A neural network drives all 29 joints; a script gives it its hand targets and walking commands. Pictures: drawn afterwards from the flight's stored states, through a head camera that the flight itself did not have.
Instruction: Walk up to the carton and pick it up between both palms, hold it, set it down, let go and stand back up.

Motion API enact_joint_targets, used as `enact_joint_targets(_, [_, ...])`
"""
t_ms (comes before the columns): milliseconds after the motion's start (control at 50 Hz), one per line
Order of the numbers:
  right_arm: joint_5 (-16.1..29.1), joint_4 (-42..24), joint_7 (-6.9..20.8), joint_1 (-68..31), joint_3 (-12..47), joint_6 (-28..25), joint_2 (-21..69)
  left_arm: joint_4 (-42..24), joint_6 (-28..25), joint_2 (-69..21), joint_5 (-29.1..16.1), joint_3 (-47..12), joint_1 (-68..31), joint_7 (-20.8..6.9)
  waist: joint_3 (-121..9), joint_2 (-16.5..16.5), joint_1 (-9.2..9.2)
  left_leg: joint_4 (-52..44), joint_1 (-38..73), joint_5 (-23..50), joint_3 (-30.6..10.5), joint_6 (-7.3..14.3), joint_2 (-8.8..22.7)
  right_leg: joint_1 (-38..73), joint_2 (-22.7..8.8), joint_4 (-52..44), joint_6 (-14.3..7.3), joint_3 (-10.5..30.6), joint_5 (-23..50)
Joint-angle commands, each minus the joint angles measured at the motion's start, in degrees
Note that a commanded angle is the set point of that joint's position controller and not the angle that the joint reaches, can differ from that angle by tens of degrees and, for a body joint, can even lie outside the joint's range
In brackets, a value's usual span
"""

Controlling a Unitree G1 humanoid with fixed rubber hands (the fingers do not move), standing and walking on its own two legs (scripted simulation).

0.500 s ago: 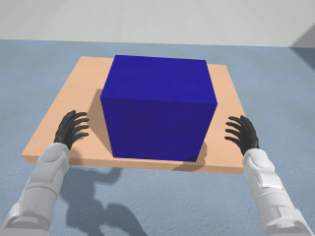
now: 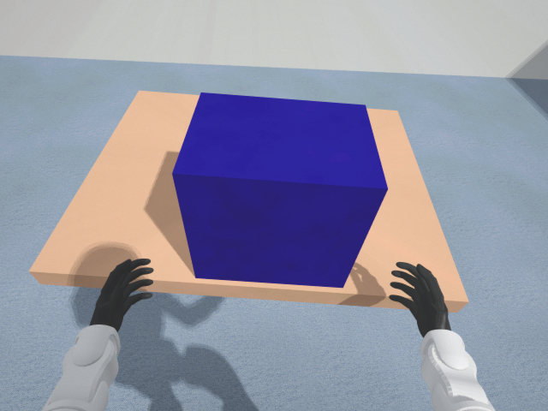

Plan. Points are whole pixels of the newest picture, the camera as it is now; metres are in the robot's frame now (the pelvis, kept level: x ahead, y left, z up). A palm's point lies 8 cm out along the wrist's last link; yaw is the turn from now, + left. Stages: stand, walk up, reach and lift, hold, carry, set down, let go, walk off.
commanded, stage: set down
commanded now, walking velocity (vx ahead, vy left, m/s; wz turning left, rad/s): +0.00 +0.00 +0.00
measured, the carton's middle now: (276, 196) +0.47 +0.00 +0.03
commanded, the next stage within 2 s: let go in 1.20 s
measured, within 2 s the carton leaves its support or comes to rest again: neither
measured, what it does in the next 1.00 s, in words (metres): stands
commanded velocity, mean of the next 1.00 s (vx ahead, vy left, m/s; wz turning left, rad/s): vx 0.00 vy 0.00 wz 0.00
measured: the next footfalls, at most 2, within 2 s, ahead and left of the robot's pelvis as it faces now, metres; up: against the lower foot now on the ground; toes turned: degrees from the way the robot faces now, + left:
none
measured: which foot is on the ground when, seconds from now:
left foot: down 0.00-1.00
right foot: down 0.00-1.00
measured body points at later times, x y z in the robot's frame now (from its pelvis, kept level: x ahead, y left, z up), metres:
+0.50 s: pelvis +0.01 +0.00 +0.00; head +0.01 +0.02 +0.45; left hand +0.23 +0.24 -0.05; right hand +0.23 -0.24 -0.05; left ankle -0.02 +0.12 -0.75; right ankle +0.00 -0.13 -0.75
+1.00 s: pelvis +0.00 +0.00 +0.00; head +0.00 +0.01 +0.45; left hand +0.18 +0.22 -0.08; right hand +0.18 -0.23 -0.08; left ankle -0.02 +0.12 -0.75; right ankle +0.00 -0.13 -0.75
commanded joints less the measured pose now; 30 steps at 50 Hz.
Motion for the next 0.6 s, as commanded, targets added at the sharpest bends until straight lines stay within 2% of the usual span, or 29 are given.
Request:
enact_joint_targets(0, [-0.2, -8.4, 0.4, -8.6, -3.1, -4.9, -8.4, -11.0, -3.0, 7.0, 1.0, 3.7, -8.4, -0.3, -14.1, 0.9, 0.29, -1.1, 6.7, 20.7, 0.2, -3.5, -3.6, 8.9, 2.4, -1.1, -1.9, 2.2, 18.0])
enact_joint_targets(20, [-1.0, -4.7, 0.4, -2.2, -2.0, -4.5, -7.4, -8.0, -2.1, 5.2, 2.9, 2.9, -1.7, -0.6, -11.3, 1.2, -0.36, -1.6, 7.9, 22.4, 0.0, -3.7, -3.3, 10.6, 2.2, -1.5, -2.2, 2.4, 19.0])
enact_joint_targets(40, [-0.3, -17.0, 0.4, -14.5, -5.2, -5.9, -10.4, -19.1, -4.5, 9.2, -0.3, 5.1, -13.3, 0.2, -16.9, 0.0, 1.24, -1.3, 4.4, 21.7, 0.7, -3.6, -4.2, 10.7, 3.7, -0.4, -1.0, 1.0, 18.6])
enact_joint_targets(80, [-0.2, -8.6, 1.2, -5.7, -2.7, -5.4, -8.1, -11.9, -4.5, 6.1, 1.8, 2.9, -5.7, 1.2, -11.9, 1.4, 0.77, -2.2, 4.2, 18.3, 0.7, -3.3, -3.4, 11.7, 2.2, 0.0, -1.6, 1.7, 16.2])
enact_joint_targets(100, [-1.3, -5.0, 1.4, -5.9, -2.4, -4.0, -7.4, -7.4, -2.9, 6.0, 2.0, 2.7, -5.4, 0.8, -11.7, 1.0, 0.44, -2.4, 4.0, 16.3, 0.7, -3.5, -3.4, 10.1, 2.3, -0.5, -1.8, 1.8, 13.4])
enact_joint_targets(120, [-1.1, -10.0, 1.6, -8.0, -3.8, -4.8, -8.5, -13.5, -3.5, 7.4, 0.9, 2.7, -7.6, 1.1, -12.6, 1.1, 1.16, -2.4, 3.1, 14.9, 1.2, -3.1, -3.7, 9.1, 2.8, -0.5, -1.3, 1.5, 12.0])
enact_joint_targets(140, [-1.3, -3.6, 1.6, -1.4, -1.5, -4.2, -6.1, -6.7, -1.5, 4.4, 3.5, 2.1, -0.8, 0.9, -8.2, 1.6, 0.91, -2.8, 4.6, 15.5, 1.0, -3.8, -3.3, 9.9, 1.5, -1.4, -1.9, 2.1, 12.4])
enact_joint_targets(160, [-1.6, -2.4, 1.7, -1.3, -2.3, -3.6, -6.4, -6.8, 0.0, 3.8, 3.7, 2.5, -0.1, 0.5, -10.3, 1.2, 0.84, -2.6, 5.5, 16.8, 0.8, -3.9, -3.4, 10.0, 2.0, -1.8, -1.9, 1.7, 13.3])
enact_joint_targets(180, [-1.4, -13.1, 1.5, -8.5, -5.0, -4.6, -9.0, -17.2, -1.3, 7.1, 1.5, 2.9, -6.8, 1.3, -14.3, 1.1, 1.59, -2.6, 4.7, 17.0, 1.3, -3.5, -4.0, 8.6, 3.0, -1.3, -1.1, 1.0, 13.3])
enact_joint_targets(200, [-2.0, -7.4, 1.5, -3.2, -3.9, -3.6, -8.2, -12.3, -0.2, 5.3, 3.1, 1.9, -2.6, 1.5, -11.6, 1.8, 0.57, -2.5, 5.9, 17.3, 1.0, -4.1, -3.8, 8.4, 2.7, -1.2, -1.6, 1.3, 13.4])
enact_joint_targets(220, [-2.6, -4.5, 1.7, -1.9, -3.4, -2.2, -6.9, -9.9, 1.4, 4.6, 4.6, 2.2, -1.7, 1.2, -11.3, 1.8, 0.89, -2.1, 6.1, 17.3, 1.1, -4.0, -3.8, 8.8, 2.4, -1.5, -1.6, 1.4, 13.3])
enact_joint_targets(240, [-2.5, -9.4, 1.9, -2.6, -5.2, -2.7, -7.9, -15.8, 1.0, 6.4, 3.5, 2.8, -2.2, 1.3, -13.1, 2.2, 1.2, -2.3, 5.4, 17.0, 1.4, -3.8, -4.1, 9.2, 3.0, -1.0, -1.5, 0.9, 13.1])
enact_joint_targets(260, [-2.7, -9.1, 1.9, -1.2, -5.1, -3.0, -8.4, -16.3, 1.2, 5.2, 3.7, 1.9, -0.7, 1.7, -13.3, 2.3, 1.25, -2.3, 6.0, 17.6, 1.2, -3.9, -3.9, 9.1, 2.8, -0.7, -1.6, 1.2, 13.7])
enact_joint_targets(280, [-2.3, -7.0, 2.1, 1.7, -3.0, -2.7, -6.8, -14.5, 1.8, 3.5, 4.7, 2.0, 2.6, 1.6, -11.3, 1.9, 1.63, -2.2, 5.8, 19.8, 1.0, -3.7, -3.9, 10.9, 2.7, -1.2, -1.5, 1.7, 15.7])
enact_joint_targets(300, [-2.9, -4.9, 1.9, 3.2, -3.7, -2.1, -6.6, -12.8, 3.3, 3.4, 5.6, 2.9, 4.3, 1.3, -9.6, 1.0, 1.25, -2.4, 5.3, 20.7, 1.2, -3.7, -3.9, 12.0, 2.3, -1.6, -1.4, 1.7, 17.2])
enact_joint_targets(340, [-3.3, -10.5, 1.7, -1.0, -4.2, -2.0, -7.3, -17.1, 4.0, 4.7, 4.3, 2.6, 1.5, 0.9, -10.1, 0.9, 1.54, -2.6, 5.4, 18.6, 1.1, -3.5, -4.3, 10.0, 3.0, -1.4, -0.9, 1.4, 15.5])
enact_joint_targets(380, [-4.3, -7.4, 1.8, -0.2, -4.1, 0.4, -6.2, -14.7, 6.2, 5.1, 5.4, 2.6, 1.2, 0.8, -8.1, 0.7, 1.41, -2.9, 5.0, 15.0, 1.1, -3.5, -3.9, 8.2, 2.8, -2.0, -1.2, 1.3, 11.1])
enact_joint_targets(400, [-4.3, -10.2, 2.0, -1.7, -5.0, 0.6, -6.8, -17.9, 6.5, 6.0, 4.3, 2.5, 0.1, 1.2, -8.4, 1.1, 1.45, -3.1, 4.8, 13.4, 1.4, -3.5, -3.7, 7.1, 2.9, -1.7, -1.1, 0.9, 9.4])
enact_joint_targets(420, [-4.8, -8.3, 2.2, 1.5, -5.1, 0.9, -6.5, -17.4, 7.1, 5.2, 5.3, 2.0, 3.1, 1.6, -7.0, 1.9, 1.78, -3.2, 5.4, 14.5, 1.2, -3.6, -3.4, 7.1, 2.8, -1.6, -1.4, 1.0, 9.8])
enact_joint_targets(440, [-5.0, -8.4, 2.3, 3.4, -5.0, 0.9, -6.5, -18.5, 7.4, 4.2, 5.2, 2.3, 4.3, 1.6, -7.9, 1.0, 1.42, -3.1, 5.2, 16.3, 1.5, -3.6, -3.5, 8.8, 3.1, -1.9, -1.4, 0.7, 11.3])
enact_joint_targets(460, [-5.4, -7.0, 2.1, 4.7, -4.8, 1.4, -5.6, -16.5, 8.5, 3.4, 6.7, 2.0, 6.1, 1.4, -6.9, 1.4, 1.14, -3.0, 5.7, 16.9, 1.5, -3.6, -3.7, 8.6, 2.7, -2.4, -1.5, 1.5, 12.6])
enact_joint_targets(480, [-5.6, -7.4, 1.9, 5.8, -4.3, 1.9, -5.2, -15.7, 9.6, 3.4, 6.1, 2.0, 7.4, 0.8, -7.0, 0.1, 0.74, -2.6, 6.7, 17.5, 1.4, -3.2, -3.6, 8.7, 2.4, -2.6, -1.2, 1.9, 13.7])
enact_joint_targets(500, [-5.8, -7.5, 1.7, 7.5, -4.1, 2.0, -5.7, -16.7, 10.6, 3.7, 6.5, 2.3, 9.1, 0.4, -7.1, 0.5, 1.06, -2.3, 7.0, 18.2, 1.4, -3.1, -3.8, 9.1, 2.5, -2.0, -1.2, 2.0, 14.8])
enact_joint_targets(540, [-6.4, -9.9, 1.2, 7.9, -5.1, 2.2, -5.6, -19.1, 11.7, 4.6, 7.2, 3.3, 10.5, 0.0, -6.7, 0.1, 0.94, -2.1, 8.0, 18.9, 1.4, -3.0, -3.6, 9.3, 3.0, -2.5, -1.0, 1.9, 14.8])
enact_joint_targets(560, [-6.7, -10.3, 1.3, 7.6, -5.4, 2.1, -5.8, -21.2, 11.9, 5.2, 7.4, 3.5, 9.4, 0.1, -7.0, 1.0, 1.34, -2.4, 8.2, 18.1, 1.3, -3.1, -3.7, 8.2, 3.1, -2.2, -1.2, 1.7, 13.5])
enact_joint_targets(580, [-6.8, -9.3, 1.4, 9.0, -4.7, 2.9, -4.6, -20.8, 12.8, 3.9, 8.4, 2.9, 10.7, 0.2, -5.2, 1.4, 1.39, -2.6, 8.3, 17.9, 1.4, -3.5, -3.6, 7.3, 3.2, -2.9, -1.4, 1.7, 12.0])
